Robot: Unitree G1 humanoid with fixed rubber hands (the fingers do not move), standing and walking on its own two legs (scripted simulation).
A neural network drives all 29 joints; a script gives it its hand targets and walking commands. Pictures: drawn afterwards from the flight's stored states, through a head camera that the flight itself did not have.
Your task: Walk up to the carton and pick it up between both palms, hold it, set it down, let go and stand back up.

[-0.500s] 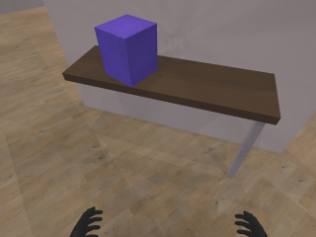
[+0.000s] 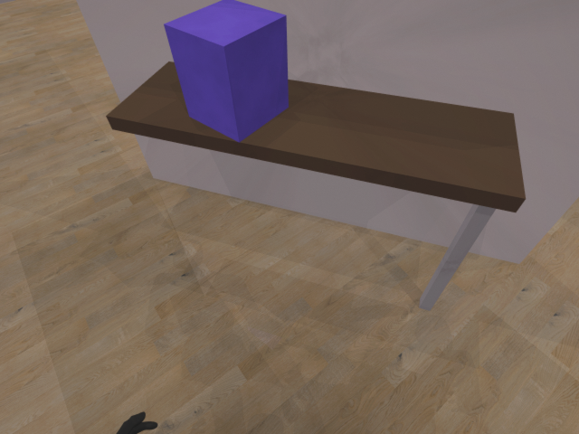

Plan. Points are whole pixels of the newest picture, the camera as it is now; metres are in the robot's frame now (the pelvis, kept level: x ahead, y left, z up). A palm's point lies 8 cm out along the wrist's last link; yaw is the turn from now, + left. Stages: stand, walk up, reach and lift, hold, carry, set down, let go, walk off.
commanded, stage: stand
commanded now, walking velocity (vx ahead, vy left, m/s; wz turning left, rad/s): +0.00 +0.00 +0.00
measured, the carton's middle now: (233, 70) +0.97 +0.20 +0.02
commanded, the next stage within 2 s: none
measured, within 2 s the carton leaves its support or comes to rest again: neither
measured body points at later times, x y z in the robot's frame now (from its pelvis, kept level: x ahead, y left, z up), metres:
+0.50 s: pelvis +0.00 +0.00 +0.00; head +0.02 +0.00 +0.45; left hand +0.10 +0.27 -0.13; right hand +0.08 -0.27 -0.13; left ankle -0.01 +0.12 -0.72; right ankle -0.01 -0.12 -0.72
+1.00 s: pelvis -0.01 +0.00 +0.00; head +0.01 +0.00 +0.45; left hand +0.07 +0.27 -0.13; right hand +0.05 -0.28 -0.14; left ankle -0.01 +0.12 -0.72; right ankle -0.01 -0.12 -0.72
